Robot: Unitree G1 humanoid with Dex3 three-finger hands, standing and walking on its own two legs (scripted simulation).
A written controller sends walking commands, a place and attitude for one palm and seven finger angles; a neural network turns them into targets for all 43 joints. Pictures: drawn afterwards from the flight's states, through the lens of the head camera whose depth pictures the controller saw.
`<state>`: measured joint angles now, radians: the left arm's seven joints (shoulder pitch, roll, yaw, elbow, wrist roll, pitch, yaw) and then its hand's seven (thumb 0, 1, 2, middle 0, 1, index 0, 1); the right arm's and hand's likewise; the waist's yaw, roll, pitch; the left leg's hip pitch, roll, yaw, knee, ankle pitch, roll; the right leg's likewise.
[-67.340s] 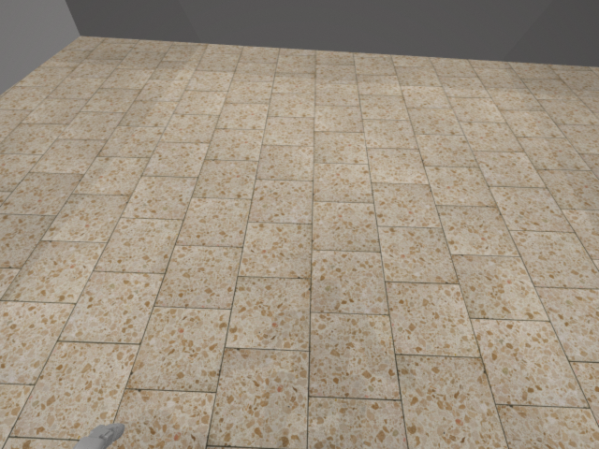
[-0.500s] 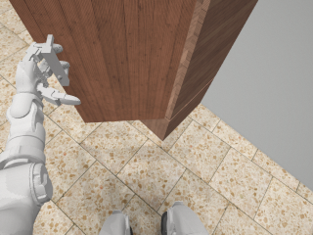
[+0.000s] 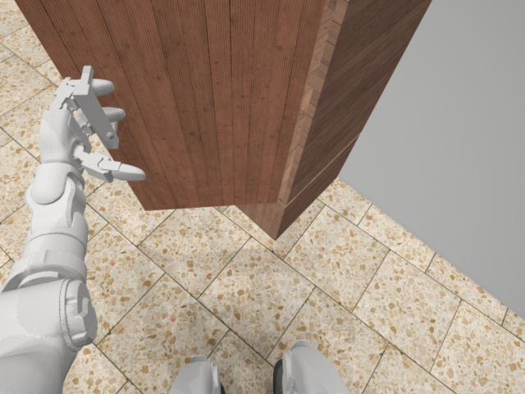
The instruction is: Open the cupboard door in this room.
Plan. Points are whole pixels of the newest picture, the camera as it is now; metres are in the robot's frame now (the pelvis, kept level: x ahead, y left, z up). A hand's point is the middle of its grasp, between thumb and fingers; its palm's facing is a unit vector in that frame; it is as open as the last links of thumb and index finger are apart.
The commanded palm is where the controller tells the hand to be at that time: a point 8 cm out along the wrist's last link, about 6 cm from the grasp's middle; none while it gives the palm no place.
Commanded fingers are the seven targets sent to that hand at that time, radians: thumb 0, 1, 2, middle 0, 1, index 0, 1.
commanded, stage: slide the fingers in behind the handle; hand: left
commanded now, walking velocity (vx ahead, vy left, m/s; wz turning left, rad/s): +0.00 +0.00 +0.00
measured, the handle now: (100, 110) +0.54 +0.22 +0.06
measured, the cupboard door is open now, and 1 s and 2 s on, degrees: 49 49 89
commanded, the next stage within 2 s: close the thumb around the handle in 0.10 s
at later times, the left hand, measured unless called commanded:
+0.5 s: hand (114, 135) +0.49 +0.20 +0.06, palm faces +0.04 -1.00 -0.02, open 11.4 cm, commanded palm +0.46 +0.24 +0.06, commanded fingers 0.00 0.40 0.68 -0.36 -1.30 -0.36 -1.30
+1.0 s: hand (113, 134) +0.49 +0.20 +0.06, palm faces +0.04 -1.00 -0.02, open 5.4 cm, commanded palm +0.46 +0.24 +0.06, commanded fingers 0.00 0.90 0.90 -0.40 -1.35 -0.40 -1.35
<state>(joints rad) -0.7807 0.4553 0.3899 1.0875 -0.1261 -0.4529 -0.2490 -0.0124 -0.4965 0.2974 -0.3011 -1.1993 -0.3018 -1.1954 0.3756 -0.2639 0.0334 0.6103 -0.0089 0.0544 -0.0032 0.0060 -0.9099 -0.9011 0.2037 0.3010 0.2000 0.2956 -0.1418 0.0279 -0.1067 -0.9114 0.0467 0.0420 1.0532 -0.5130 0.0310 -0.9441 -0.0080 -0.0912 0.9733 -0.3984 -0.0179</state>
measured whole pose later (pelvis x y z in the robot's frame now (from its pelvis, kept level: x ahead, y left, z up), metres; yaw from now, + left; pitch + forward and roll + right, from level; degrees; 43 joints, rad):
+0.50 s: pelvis +0.00 +0.00 +0.00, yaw +0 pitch +22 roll -3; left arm -0.82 0.45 0.38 1.12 -0.12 -0.45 -0.23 -0.01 -0.10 0.47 -0.33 -1.24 -0.32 -1.24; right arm 0.37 -0.27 0.04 0.62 -0.01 0.05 0.00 0.01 -0.91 -0.90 0.20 0.30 0.20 0.30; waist -0.15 0.03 -0.10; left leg -0.93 0.04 0.04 1.07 -0.51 0.03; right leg -0.96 -0.01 -0.09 0.99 -0.40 -0.02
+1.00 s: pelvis +0.00 +0.00 +0.00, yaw +0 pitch +21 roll -2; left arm -0.79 0.44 0.38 1.10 -0.12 -0.45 -0.23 0.01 0.79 0.83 -0.39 -1.35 -0.37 -1.34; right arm 0.37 -0.26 0.03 0.61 -0.01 0.06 0.00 0.01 -0.91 -0.90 0.20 0.30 0.20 0.30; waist -0.14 0.03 -0.11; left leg -0.91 0.04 0.04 1.05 -0.52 0.03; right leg -0.94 -0.01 -0.09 0.97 -0.40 -0.02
